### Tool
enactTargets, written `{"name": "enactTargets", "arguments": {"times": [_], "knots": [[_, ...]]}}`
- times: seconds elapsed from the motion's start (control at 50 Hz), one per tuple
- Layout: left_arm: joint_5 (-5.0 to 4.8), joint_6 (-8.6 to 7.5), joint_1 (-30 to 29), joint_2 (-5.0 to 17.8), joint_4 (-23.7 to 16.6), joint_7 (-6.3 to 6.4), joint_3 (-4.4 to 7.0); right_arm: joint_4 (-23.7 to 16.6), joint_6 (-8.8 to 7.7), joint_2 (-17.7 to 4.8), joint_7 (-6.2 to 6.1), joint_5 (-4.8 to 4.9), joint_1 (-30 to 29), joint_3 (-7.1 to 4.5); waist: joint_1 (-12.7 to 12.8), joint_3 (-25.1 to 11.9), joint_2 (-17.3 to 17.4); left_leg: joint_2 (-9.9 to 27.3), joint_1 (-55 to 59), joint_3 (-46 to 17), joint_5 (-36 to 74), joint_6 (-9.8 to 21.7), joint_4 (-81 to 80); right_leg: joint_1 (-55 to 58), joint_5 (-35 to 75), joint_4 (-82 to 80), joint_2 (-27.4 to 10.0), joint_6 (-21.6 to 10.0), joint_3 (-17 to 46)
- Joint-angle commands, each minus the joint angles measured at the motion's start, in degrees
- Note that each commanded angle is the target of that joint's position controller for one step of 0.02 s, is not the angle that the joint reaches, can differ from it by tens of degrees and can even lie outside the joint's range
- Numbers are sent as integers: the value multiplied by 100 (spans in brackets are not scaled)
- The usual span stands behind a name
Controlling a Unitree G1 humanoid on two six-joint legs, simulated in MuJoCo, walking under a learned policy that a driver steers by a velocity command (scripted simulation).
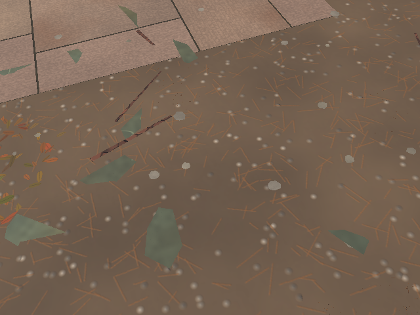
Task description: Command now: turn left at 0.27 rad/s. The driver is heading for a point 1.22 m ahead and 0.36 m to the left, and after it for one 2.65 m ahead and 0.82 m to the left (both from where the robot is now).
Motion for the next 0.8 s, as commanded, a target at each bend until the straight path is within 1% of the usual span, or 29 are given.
{"name": "enactTargets", "arguments": {"times": [0.02, 0.04, 0.08, 0.12, 0.16, 0.22, 0.24, 0.26, 0.28, 0.3, 0.32, 0.34, 0.36, 0.38, 0.4, 0.42, 0.44, 0.48, 0.52, 0.58, 0.6, 0.64, 0.68, 0.7, 0.72, 0.74, 0.76, 0.78, 0.8], "knots": [[21, -24, 39, 1256, -202, 49, 378, -596, -40, -630, 32, 76, -467, -81, 399, -248, -1067, 89, 132, -18, -282, 39, -319, 310, 921, -976, -1741, -1022, 908], [-15, 8, 80, 1296, -168, 52, 406, -634, -32, -681, 33, 91, -458, -95, 431, -136, -987, 126, -80, -29, -456, 51, -270, 429, 852, -995, -1893, -1097, 1041], [-69, 39, 90, 1233, -121, 59, 416, -674, -15, -603, 46, 84, -400, -80, 434, -43, -845, 217, -386, -44, -692, 50, -166, 703, 1132, -962, -2110, -1184, 1140], [-78, 50, 4, 1182, -120, 63, 433, -697, -1, -489, 78, 70, -297, -60, 375, -142, -776, 260, -410, 23, -830, 40, -140, 922, 1857, -842, -2190, -1203, 982], [-82, 68, -112, 1183, -149, 57, 468, -724, 8, -420, 126, 84, -197, -52, 308, -332, -758, 221, -207, 174, -863, 58, -302, 1073, 2641, -673, -2176, -1144, 671], [-136, 112, -168, 1248, -163, 43, 536, -798, 36, -385, 217, 130, -113, -63, 253, -584, -830, 71, 152, 433, -697, 179, -871, 1309, 3274, -363, -2175, -956, 256], [-177, 124, -184, 1274, -160, 35, 557, -823, 53, -389, 253, 140, -64, -77, 208, -644, -870, 8, 319, 516, -548, 253, -1176, 1345, 3327, -214, -2170, -855, 121], [-240, 127, -236, 1284, -158, 26, 573, -823, 73, -395, 282, 140, 50, -101, 102, -700, -885, -80, 604, 611, -233, 359, -1629, 1294, 3269, 23, -2118, -697, -73], [-318, 112, -246, 1244, -126, 20, 578, -789, 82, -445, 270, 124, 262, -151, -52, -760, -845, -217, 1104, 661, 354, 524, -2263, 1056, 3001, 453, -1983, -426, -366], [-311, 51, 3, 1126, -18, -14, 570, -748, 78, -756, 176, 77, 557, -287, -159, -838, -356, -173, 1932, 150, 1544, 829, -2844, 411, 2244, 1345, -1603, 33, -746], [-28, -16, -245, 807, -309, -31, 475, -848, 34, -1687, 50, 28, 862, -527, -133, -905, 1323, 1261, 3242, -2129, 4375, 1634, -2914, -1625, -675, 3173, -759, 643, -1066], [42, -79, -781, 784, -544, -27, 425, -999, -91, -1681, 116, -186, 804, -468, -333, -1318, 1419, 1977, 3351, -3366, 4871, 2740, -3057, -2610, -2679, 4260, -12, 824, 26], [-62, -104, -818, 1010, -509, -48, 485, -995, -198, -1418, 162, -167, 679, -400, -354, -1267, 599, 1792, 3374, -2870, 4555, 2671, -3122, -2791, -2519, 4665, -194, 771, 523], [-143, -132, -763, 1052, -462, -48, 499, -950, -252, -1287, 128, -61, 441, -373, -145, -992, 291, 1391, 3239, -2393, 4125, 2328, -3072, -2876, -1976, 4571, -295, 695, 611], [-120, -145, -653, 1074, -378, -10, 514, -973, -225, -1185, 83, 60, 157, -352, 8, -815, -12, 1110, 3104, -2115, 3803, 2040, -3053, -2944, -1524, 4224, -369, 696, 613], [-86, -142, -608, 1152, -344, 22, 540, -1031, -177, -1100, 21, 133, -58, -307, 96, -763, 60, 962, 2935, -1972, 3774, 1906, -3069, -2778, -1204, 3944, -403, 735, 644], [-96, -144, -534, 1093, -295, 2, 526, -1079, -123, -1094, -27, 118, -129, -287, 154, -794, 144, 817, 2748, -1905, 3904, 1870, -3074, -2516, -986, 3869, -286, 813, 596], [-142, -152, -403, 967, -211, -24, 483, -1103, -65, -1140, -78, 69, -113, -308, 165, -885, 152, 661, 2699, -1887, 3877, 1845, -3049, -2296, -718, 3363, -126, 933, 578], [-166, -158, -482, 916, -200, -10, 458, -1101, -32, -1201, -110, 76, -77, -334, 111, -862, 218, 565, 2617, -2033, 3617, 1800, -3001, -2168, -600, 2762, 3, 1011, 624], [-180, -169, -551, 918, -183, -17, 453, -1149, 28, -1251, -140, 83, -189, -360, 87, -818, 452, 417, 2275, -2322, 2999, 1677, -2898, -1821, -431, 2104, 143, 1031, 716], [-189, -161, -385, 967, -93, -32, 463, -1170, 45, -1197, -143, 46, -302, -325, 115, -898, 525, 467, 2276, -2208, 2940, 1632, -2821, -1706, -326, 1992, 66, 1030, 647], [-199, -153, -279, 989, -8, -68, 455, -1166, 58, -1001, -124, -44, -332, -224, -15, -1009, 677, 535, 2084, -2094, 3184, 1592, -2632, -1256, -272, 1828, -108, 993, 487], [-207, -173, -284, 939, -33, -121, 415, -1079, 58, -745, -81, -107, -298, -81, -100, -974, 731, 610, 1908, -2084, 3262, 1603, -2528, -882, -351, 1645, -269, 882, 347], [-207, -193, -253, 863, -29, -162, 378, -1026, 39, -532, -56, -134, -347, 20, -72, -921, 704, 608, 1777, -2047, 3033, 1569, -2528, -589, -273, 1328, -370, 795, 322], [-191, -223, -161, 710, 10, -210, 323, -969, 7, -304, -29, -146, -456, 127, 46, -849, 653, 517, 1580, -1928, 2570, 1450, -2558, -116, 122, 660, -414, 698, 258], [-163, -249, -163, 631, 12, -238, 284, -867, -43, -248, 2, -173, -371, 162, 99, -690, 583, 336, 1411, -1776, 1927, 1268, -2640, 323, 924, -136, -364, 586, 278], [-97, -267, -291, 882, -83, -222, 312, -776, -123, -299, 15, -288, -104, 144, -64, -589, 258, -30, 1325, -1524, 1038, 1004, -2484, 543, 1958, -204, -568, 431, 808], [-117, -271, -457, 1508, -234, -194, 434, -750, -164, -560, -7, -377, 297, 57, -448, -424, -580, -559, 1259, -1050, -22, 720, -1987, 362, 2926, -175, -1091, 1, 1573], [-154, -266, -437, 1545, -167, -198, 448, -787, -176, -629, -54, -375, 215, 12, -459, -365, -1162, -736, 1299, -689, -388, 404, -1767, -18, 2460, -440, -1497, -737, 2295]]}}
Keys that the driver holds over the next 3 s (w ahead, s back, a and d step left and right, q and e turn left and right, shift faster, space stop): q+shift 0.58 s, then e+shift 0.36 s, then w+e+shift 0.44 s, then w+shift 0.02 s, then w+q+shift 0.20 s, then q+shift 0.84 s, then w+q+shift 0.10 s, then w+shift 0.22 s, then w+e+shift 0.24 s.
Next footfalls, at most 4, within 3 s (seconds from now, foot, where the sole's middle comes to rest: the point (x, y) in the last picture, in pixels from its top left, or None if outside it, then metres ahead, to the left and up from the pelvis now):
0.30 left None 0.02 0.15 -0.78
0.76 right None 0.19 -0.03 -0.78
1.06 left None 0.05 0.17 -0.78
1.56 right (260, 307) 0.49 -0.08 -0.78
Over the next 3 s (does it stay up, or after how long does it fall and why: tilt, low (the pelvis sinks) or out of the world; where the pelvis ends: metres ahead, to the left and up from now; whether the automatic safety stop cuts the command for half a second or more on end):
stays up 0.85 0.15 -0.01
